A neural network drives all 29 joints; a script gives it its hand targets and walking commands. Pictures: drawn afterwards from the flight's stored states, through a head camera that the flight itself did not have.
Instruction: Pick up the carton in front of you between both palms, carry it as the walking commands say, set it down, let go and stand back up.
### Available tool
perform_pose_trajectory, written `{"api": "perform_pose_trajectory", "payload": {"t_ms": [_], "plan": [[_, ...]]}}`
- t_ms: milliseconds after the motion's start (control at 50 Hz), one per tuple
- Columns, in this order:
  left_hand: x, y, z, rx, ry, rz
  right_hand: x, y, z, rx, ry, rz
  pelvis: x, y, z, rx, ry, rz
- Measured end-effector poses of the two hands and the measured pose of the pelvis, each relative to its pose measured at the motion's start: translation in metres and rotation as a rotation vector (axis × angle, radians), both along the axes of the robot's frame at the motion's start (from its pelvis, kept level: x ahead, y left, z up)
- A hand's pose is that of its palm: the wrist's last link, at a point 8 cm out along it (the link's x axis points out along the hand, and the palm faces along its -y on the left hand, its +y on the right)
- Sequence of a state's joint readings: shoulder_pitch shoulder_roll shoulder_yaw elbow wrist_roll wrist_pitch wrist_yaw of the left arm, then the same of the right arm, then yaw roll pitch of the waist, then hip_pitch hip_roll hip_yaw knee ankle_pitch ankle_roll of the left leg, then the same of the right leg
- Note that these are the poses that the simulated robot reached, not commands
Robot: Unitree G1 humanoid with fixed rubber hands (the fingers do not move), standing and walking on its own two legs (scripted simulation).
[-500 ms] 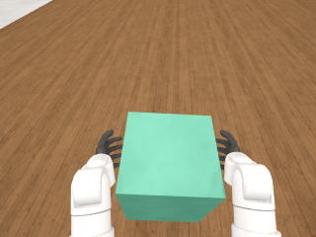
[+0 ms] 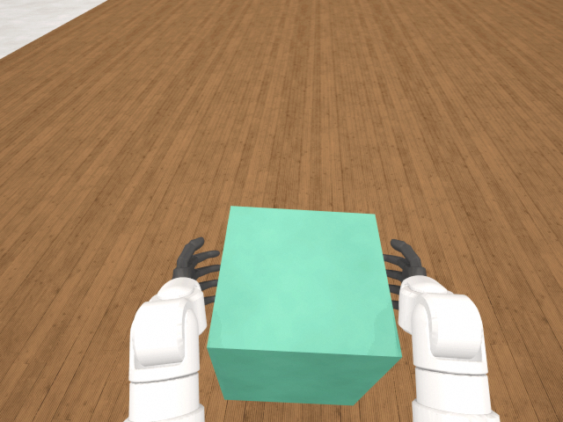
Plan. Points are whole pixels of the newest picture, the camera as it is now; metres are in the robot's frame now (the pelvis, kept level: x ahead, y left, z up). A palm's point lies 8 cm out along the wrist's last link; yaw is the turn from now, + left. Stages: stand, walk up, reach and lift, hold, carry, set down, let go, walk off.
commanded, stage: carry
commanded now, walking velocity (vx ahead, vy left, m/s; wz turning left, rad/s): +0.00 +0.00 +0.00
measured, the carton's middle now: (295, 311) +0.30 +0.00 +0.00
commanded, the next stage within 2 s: hold in 1.04 s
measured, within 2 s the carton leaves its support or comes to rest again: neither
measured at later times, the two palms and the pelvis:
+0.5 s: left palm (185, 344) +0.23 +0.15 +0.05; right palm (415, 341) +0.22 -0.15 +0.05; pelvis -0.05 +0.00 +0.00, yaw +0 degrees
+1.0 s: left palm (181, 357) +0.22 +0.15 +0.04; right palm (413, 353) +0.21 -0.14 +0.04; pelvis -0.08 +0.00 +0.00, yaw +0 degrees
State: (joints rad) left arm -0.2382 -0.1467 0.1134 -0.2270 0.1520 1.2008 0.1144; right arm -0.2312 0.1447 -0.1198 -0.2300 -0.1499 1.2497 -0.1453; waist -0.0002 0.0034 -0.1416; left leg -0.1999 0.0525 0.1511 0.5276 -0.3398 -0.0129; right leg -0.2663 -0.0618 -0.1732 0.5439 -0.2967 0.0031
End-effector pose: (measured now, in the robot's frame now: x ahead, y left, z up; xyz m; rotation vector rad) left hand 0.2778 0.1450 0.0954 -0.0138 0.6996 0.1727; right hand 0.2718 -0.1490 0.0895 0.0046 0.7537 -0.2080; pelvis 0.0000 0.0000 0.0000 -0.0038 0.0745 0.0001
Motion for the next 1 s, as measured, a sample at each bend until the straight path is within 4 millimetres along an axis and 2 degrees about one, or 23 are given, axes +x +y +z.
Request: {"api": "perform_pose_trajectory", "payload": {"t_ms": [100,240,340,460,660,800,1000], "plan": [[-0.007,0.0,-0.009,0.009,0.008,-0.005,-0.007,0.0,-0.009,-0.007,0.009,0.005,-0.007,0.0,-0.004,0.0,-0.004,0.002],[-0.027,-0.001,-0.031,0.036,0.044,-0.023,-0.027,0.0,-0.031,-0.032,0.045,0.019,-0.024,-0.001,-0.007,0.0,-0.024,0.0],[-0.038,-0.002,-0.036,0.05,0.027,-0.034,-0.038,-0.001,-0.035,-0.045,0.026,0.026,-0.036,-0.001,-0.005,0.0,-0.038,-0.001],[-0.048,0.0,-0.039,0.066,-0.001,-0.042,-0.045,0.0,-0.038,-0.047,-0.01,0.059,-0.049,-0.001,-0.003,0.001,-0.043,-0.002],[-0.054,0.004,-0.057,0.063,-0.011,-0.054,-0.051,0.001,-0.054,-0.045,-0.032,0.093,-0.068,0.0,-0.002,0.003,-0.049,-0.003],[-0.054,0.005,-0.057,0.059,-0.055,-0.049,-0.051,0.002,-0.053,-0.043,-0.081,0.084,-0.077,0.002,-0.002,0.003,-0.044,-0.004],[-0.063,0.008,-0.054,0.058,-0.045,-0.051,-0.059,0.005,-0.05,-0.036,-0.079,0.083,-0.079,0.005,-0.003,0.001,-0.044,-0.003]]}}
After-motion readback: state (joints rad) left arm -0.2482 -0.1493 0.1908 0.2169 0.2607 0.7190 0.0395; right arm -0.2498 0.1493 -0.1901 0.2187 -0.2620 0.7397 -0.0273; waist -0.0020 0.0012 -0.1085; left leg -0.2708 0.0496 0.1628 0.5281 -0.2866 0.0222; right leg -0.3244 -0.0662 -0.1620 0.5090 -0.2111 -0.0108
